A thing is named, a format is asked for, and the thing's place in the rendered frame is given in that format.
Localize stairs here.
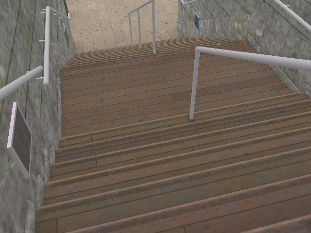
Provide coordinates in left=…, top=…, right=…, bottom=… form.
left=62, top=37, right=237, bottom=68
left=34, top=91, right=311, bottom=233

